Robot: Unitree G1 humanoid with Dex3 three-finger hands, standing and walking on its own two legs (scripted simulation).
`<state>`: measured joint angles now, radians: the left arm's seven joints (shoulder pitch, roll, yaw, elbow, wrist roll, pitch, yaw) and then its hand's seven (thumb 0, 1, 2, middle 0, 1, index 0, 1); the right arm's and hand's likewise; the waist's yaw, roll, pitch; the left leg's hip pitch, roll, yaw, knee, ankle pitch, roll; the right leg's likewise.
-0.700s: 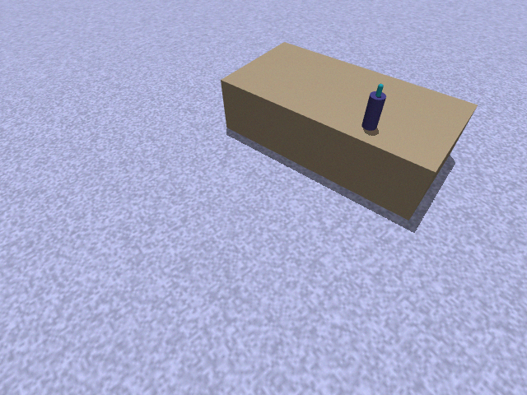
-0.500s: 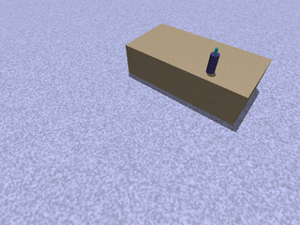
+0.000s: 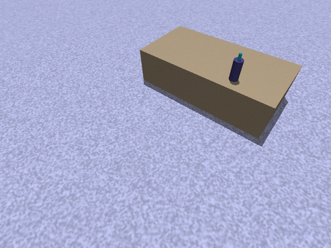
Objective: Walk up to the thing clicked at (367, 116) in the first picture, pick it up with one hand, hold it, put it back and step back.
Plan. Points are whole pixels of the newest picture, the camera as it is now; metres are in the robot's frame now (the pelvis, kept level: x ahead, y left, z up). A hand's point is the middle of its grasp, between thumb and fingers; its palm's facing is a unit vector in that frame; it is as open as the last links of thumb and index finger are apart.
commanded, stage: stand
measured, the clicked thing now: (236, 66) +1.29 -0.45 -0.35
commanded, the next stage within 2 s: walk up in 0.42 s
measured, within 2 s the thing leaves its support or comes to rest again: neither
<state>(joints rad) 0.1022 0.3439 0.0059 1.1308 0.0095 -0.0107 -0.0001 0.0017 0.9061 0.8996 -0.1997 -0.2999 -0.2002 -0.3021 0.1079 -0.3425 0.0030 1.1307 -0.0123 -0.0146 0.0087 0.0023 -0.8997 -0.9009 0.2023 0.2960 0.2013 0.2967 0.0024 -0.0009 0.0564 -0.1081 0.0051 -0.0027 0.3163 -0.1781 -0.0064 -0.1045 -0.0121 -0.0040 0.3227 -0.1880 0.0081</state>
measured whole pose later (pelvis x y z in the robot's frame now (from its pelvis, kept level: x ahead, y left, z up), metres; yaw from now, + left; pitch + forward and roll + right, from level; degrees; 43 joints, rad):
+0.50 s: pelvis +0.01 +0.00 -0.01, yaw -2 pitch -1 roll +1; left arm 0.17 0.36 0.04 1.08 0.03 -0.01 -0.03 0.00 0.91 0.90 -0.20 -0.30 -0.20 -0.30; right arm 0.14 -0.36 -0.03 1.07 -0.03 -0.03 0.04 0.00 -0.90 -0.90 0.20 0.30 0.20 0.30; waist 0.00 -0.01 0.04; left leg -0.13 0.01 0.03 0.42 -0.33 0.03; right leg -0.17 -0.01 0.03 0.47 -0.34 -0.02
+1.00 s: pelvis +0.16 -0.06 -0.01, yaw -12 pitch -4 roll -1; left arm 0.37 0.38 0.05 0.92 0.00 -0.08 -0.03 0.00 0.90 0.90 -0.20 -0.30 -0.20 -0.30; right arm 0.21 -0.44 -0.08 0.89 -0.04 0.00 0.09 0.00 -0.90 -0.90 0.20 0.30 0.20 0.30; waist 0.03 0.08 0.09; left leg -0.51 0.11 -0.04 0.86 -0.26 0.00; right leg -0.07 0.04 0.03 0.42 -0.29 -0.02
